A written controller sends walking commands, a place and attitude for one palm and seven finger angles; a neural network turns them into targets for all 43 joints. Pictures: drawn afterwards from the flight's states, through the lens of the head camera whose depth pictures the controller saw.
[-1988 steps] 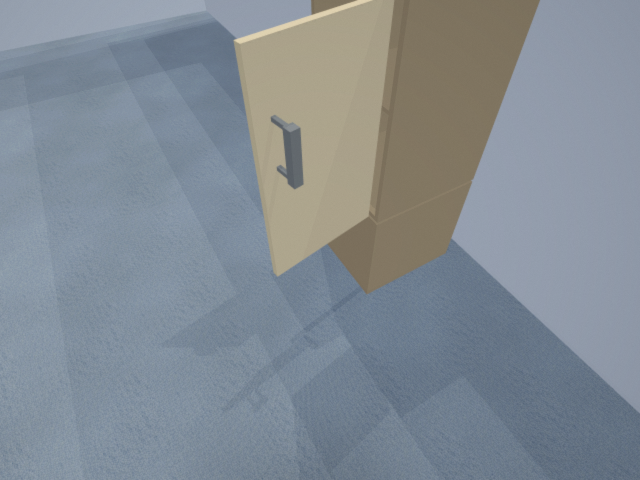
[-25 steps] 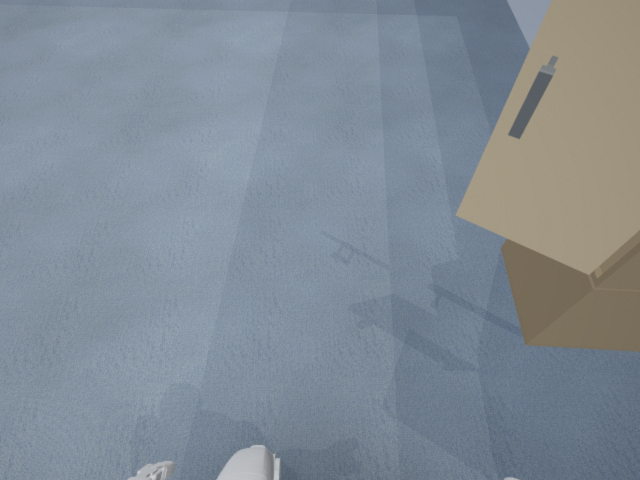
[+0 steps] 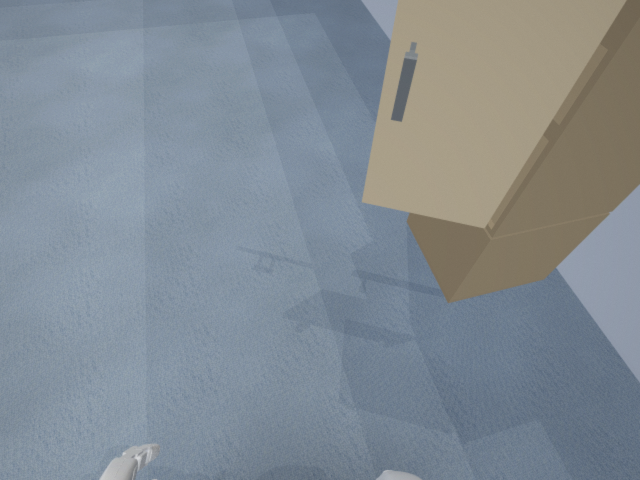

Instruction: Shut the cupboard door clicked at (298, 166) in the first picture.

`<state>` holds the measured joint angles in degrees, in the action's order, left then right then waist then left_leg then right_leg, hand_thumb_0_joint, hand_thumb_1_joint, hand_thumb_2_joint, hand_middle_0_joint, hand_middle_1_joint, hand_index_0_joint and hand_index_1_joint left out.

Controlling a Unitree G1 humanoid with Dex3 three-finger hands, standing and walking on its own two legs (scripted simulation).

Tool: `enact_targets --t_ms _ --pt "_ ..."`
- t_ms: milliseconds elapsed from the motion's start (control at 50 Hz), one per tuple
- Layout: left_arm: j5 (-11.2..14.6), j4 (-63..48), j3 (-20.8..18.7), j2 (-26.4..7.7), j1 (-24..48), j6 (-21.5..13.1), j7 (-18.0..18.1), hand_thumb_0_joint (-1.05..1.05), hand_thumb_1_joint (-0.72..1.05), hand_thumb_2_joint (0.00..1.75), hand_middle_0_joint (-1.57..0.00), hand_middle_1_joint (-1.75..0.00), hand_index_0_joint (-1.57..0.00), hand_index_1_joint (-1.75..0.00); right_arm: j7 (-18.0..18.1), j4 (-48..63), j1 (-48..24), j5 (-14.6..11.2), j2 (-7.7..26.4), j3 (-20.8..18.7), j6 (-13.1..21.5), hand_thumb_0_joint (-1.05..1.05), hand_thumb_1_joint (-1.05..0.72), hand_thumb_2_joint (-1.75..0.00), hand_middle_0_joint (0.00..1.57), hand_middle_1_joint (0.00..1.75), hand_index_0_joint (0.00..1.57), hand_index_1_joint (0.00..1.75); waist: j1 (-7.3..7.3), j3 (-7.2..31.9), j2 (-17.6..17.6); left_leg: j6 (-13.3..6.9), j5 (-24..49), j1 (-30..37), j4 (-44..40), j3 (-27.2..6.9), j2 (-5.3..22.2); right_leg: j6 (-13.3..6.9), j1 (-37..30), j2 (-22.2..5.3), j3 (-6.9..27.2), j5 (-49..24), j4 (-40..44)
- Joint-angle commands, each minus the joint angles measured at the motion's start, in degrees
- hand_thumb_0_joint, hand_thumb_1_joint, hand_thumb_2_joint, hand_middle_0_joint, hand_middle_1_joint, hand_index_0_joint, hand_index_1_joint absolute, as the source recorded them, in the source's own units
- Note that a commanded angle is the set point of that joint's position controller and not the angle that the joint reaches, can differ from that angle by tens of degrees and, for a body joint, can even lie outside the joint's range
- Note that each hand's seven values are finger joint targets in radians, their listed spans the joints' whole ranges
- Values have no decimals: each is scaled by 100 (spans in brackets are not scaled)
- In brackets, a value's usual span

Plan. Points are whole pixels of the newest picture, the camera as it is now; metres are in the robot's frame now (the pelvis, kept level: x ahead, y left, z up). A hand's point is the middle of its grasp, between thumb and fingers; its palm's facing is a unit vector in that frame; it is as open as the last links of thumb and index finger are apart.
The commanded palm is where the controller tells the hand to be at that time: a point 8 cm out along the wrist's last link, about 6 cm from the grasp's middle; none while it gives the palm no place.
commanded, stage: turn to face it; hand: left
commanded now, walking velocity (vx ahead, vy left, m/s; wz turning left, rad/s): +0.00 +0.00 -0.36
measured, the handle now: (405, 82) +0.78 -0.13 +0.05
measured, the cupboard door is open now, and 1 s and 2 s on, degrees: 60 60 60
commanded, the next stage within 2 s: take the last steps up to it in 0.32 s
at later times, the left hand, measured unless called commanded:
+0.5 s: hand out of the picture +0.12 +0.17 -0.19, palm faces -0.14 -0.98 -0.17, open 7.4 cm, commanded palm none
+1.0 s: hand (301, 370) +0.29 +0.04 -0.17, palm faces -0.36 -0.91 -0.20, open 7.4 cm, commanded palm none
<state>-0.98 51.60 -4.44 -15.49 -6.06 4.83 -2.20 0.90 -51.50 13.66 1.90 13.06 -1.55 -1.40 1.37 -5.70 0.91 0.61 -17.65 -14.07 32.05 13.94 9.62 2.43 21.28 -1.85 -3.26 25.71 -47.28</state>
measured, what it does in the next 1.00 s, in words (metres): walks ahead, turning right: right foot, then left foot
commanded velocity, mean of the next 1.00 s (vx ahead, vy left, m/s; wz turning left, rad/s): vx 0.18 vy -0.07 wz -0.18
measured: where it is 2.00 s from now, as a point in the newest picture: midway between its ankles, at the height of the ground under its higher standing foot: (386, 439)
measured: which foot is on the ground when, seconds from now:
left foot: down 0.00-0.06, up 0.08-0.44, down 0.46-0.96, up 0.98-1.00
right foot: up 0.00-0.04, down 0.06-0.46, up 0.48-0.94, down 0.96-1.00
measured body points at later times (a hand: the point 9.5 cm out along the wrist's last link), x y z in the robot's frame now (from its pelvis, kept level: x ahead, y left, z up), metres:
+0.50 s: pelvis +0.03 +0.00 -0.01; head +0.07 +0.02 +0.44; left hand +0.13 +0.23 -0.17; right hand +0.06 -0.26 -0.14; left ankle +0.06 +0.10 -0.74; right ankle -0.02 -0.13 -0.73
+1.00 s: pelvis +0.12 -0.10 -0.01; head +0.15 -0.11 +0.44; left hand +0.31 +0.09 -0.15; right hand -0.06 -0.30 -0.15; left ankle +0.06 +0.08 -0.71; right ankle +0.10 -0.22 -0.74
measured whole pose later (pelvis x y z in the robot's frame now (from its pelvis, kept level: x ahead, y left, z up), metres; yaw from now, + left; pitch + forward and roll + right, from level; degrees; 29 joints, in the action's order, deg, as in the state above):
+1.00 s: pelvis +0.12 -0.10 -0.01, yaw -17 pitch +1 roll -1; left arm -1.3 57.1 -2.9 -12.0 -4.8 -1.8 -2.3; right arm 0.6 -63.6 24.9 1.4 12.6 -2.7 -0.3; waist 4.2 -3.8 1.5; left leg 2.7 -29.2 -11.5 44.8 5.8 9.6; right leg -0.8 18.7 -1.4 -5.2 15.4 -32.7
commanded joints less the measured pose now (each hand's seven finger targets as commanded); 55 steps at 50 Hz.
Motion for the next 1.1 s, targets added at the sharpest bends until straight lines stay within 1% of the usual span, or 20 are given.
enact_targets --t_ms 0,20,40,60,100,160,320,400,440,460,500,580,820,880,900,920,940,960,1020,1080 --pt "-19 -350 -38 -321 -389 -230 36 0 90 90 -20 -30 -20 -30 27 252 2 -58 1286 -396 46 0 -90 -90 20 30 20 30 -227 933 902 -341 1930 252 -142 -611 1019 -189 -1090 152 -299 -1284 1845" --pt "-55 -232 -85 -682 -779 -298 84 0 90 90 -20 -30 -20 -30 -16 292 16 -108 1074 -380 33 0 -90 -90 20 30 20 30 -390 1077 118 -31 1105 -414 677 -403 672 -376 -1974 -350 356 -1987 2513" --pt "-95 -140 -202 -1273 -1066 -380 170 0 90 90 -20 -30 -20 -30 -29 539 -212 -128 550 -243 29 0 -90 -90 20 30 20 30 -569 951 -1780 317 -1755 -1936 1996 -113 -268 -968 -2547 -1803 2275 -3676 2850" --pt "3 -86 -172 -1410 -1293 -379 224 0 90 90 -20 -30 -20 -30 25 611 -469 -124 672 -218 -57 0 -90 -90 20 30 20 30 -675 900 -1368 317 -2082 -2051 2922 -966 -404 -1422 -1949 -2179 2453 -4469 2800" --pt "-7 -142 -145 -1064 -793 -408 324 0 90 90 -20 -30 -20 -30 92 418 -365 -126 707 -238 -72 0 -90 -90 20 30 20 30 -363 849 -1752 343 -1507 -2465 3653 -1457 -371 -1430 -2012 -1731 2230 -4509 2703" --pt "7 -292 -21 -684 -314 -430 329 0 90 90 -20 -30 -20 -30 22 118 -28 -94 620 -211 -93 0 -90 -90 20 30 20 30 -47 948 -996 442 -584 -1842 3397 -1298 -346 -1221 -1609 -1150 1196 -4451 2567" --pt "-71 -51 -100 -749 -589 -415 322 0 90 90 -20 -30 -20 -30 41 178 -300 -136 450 -180 -39 0 -90 -90 20 30 20 30 -202 688 -881 367 -762 -1287 1584 -1198 -601 -1446 -1408 -1249 1798 -3652 2667" --pt "12 -10 -82 -609 -356 -352 320 0 90 90 -20 -30 -20 -30 98 -84 403 -131 453 -148 65 0 -90 -90 20 30 20 30 116 767 -758 243 860 397 -632 -1130 -693 -867 -618 -743 1531 -2893 2051" --pt "46 -93 2 -20 -688 -282 244 0 90 90 -20 -30 -20 -30 117 -78 740 23 1287 -267 142 0 -90 -90 20 30 20 30 119 788 1563 -550 644 1005 -1603 -3243 1197 -290 576 429 428 444 472" --pt "-24 -188 -7 -170 -453 -248 202 0 90 90 -20 -30 -20 -30 170 -48 831 52 1403 -298 136 0 -90 -90 20 30 20 30 286 673 1376 -914 -254 829 -2006 -3880 1685 -237 988 414 449 968 -703" --pt "-105 -128 -98 -298 -190 -231 89 0 90 90 -20 -30 -20 -30 189 6 607 46 1151 -240 167 0 -90 -90 20 30 20 30 164 214 1006 -742 -1102 214 -2283 -3526 1363 -233 1280 106 737 227 -1771" --pt "-93 75 -61 -141 -410 -299 -41 0 90 90 -20 -30 -20 -30 191 -74 691 7 814 -176 352 0 -90 -90 20 30 20 30 62 486 659 -578 550 949 -2022 -2149 911 -99 1464 -23 545 -734 -1778" --pt "-76 13 85 19 455 -397 -151 0 90 90 -20 -30 -20 -30 68 -625 1159 56 955 -347 366 0 -90 -90 20 30 20 30 268 108 959 -683 681 739 -1911 -1355 1017 -123 528 -134 -134 -866 869" --pt "-67 291 47 -61 -180 -502 -118 0 90 90 -20 -30 -20 -30 49 -690 1003 25 991 -341 335 0 -90 -90 20 30 20 30 -74 389 796 -428 1133 490 -1158 -1038 758 -251 -754 172 -464 -1322 1862" --pt "-66 542 -3 -275 -879 -560 -73 0 90 90 -20 -30 -20 -30 18 -704 935 -19 889 -330 340 0 -90 -90 20 30 20 30 -403 678 428 -255 1378 95 -301 -698 455 -363 -1806 165 -357 -1444 2244" --pt "-84 814 -108 -751 -1681 -645 19 0 90 90 -20 -30 -20 -30 -53 -627 891 -88 558 -250 365 0 -90 -90 20 30 20 30 -751 1033 -590 -54 764 -1148 1044 -229 -1 -749 -3188 -754 710 -748 2598" --pt "-53 999 -198 -1186 -2235 -684 114 0 90 90 -20 -30 -20 -30 -34 -340 595 -142 132 -131 384 0 -90 -90 20 30 20 30 -908 1163 -1748 62 -1936 -2337 2619 -351 -651 -1318 -3639 -2018 2498 -1023 3109" --pt "-10 997 -197 -1132 -2154 -700 189 0 90 90 -20 -30 -20 -30 -8 -291 245 -145 348 -167 366 0 -90 -90 20 30 20 30 -928 1085 -1560 -43 -1814 -2632 3414 -1046 -494 -1534 -3217 -2110 2675 -1479 3338" --pt "-21 709 6 -396 -907 -696 291 0 90 90 -20 -30 -20 -30 -33 -436 289 -75 291 -221 327 0 -90 -90 20 30 20 30 -255 508 -609 10 -845 -2212 3433 -1304 -62 -1521 -1909 -1685 1316 -1577 3312" --pt "-44 670 122 -127 -607 -772 275 0 90 90 -20 -30 -20 -30 -94 -550 658 -15 -3 -156 195 0 -90 -90 20 30 20 30 95 303 -903 102 -348 -1466 2471 -964 -206 -1294 -953 -1277 488 -1913 3504"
